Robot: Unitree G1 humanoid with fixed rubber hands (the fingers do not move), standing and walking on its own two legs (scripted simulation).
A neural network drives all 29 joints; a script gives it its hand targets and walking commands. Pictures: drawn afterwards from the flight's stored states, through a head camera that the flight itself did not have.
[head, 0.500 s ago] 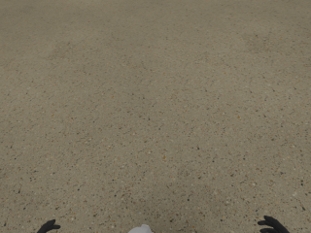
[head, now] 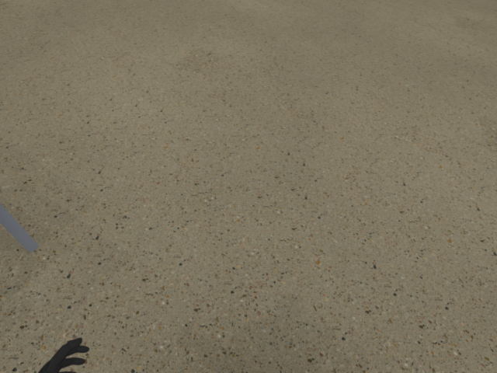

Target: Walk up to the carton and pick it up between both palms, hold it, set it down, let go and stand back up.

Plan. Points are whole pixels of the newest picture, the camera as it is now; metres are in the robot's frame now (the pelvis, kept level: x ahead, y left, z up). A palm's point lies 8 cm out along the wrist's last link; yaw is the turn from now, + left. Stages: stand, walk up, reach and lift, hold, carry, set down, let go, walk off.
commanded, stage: walk up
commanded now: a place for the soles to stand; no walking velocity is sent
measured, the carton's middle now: out of the picture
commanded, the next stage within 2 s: none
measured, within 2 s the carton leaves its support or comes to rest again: neither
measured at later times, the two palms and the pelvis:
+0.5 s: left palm out of the picture -0.06 +0.44 -0.03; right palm (351, 338) +0.21 -0.16 -0.07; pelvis -0.01 +0.08 +0.02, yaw +22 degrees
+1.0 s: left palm out of the picture -0.16 +0.56 -0.08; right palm (276, 372) +0.16 -0.03 -0.06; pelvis -0.04 +0.23 +0.01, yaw +35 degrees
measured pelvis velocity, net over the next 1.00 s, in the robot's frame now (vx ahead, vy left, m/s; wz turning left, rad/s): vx -0.04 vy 0.23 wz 0.61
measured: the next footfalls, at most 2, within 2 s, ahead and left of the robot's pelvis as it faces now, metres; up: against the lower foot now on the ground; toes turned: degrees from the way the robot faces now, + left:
right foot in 0.28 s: +0.13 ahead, +0.01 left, +0.00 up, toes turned +8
left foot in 0.74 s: -0.05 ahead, +0.35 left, +0.00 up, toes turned +25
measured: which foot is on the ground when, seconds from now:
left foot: down 0.00-0.30, up 0.32-0.72, down 0.74-1.00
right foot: up 0.00-0.26, down 0.28-0.74, up 0.76-1.00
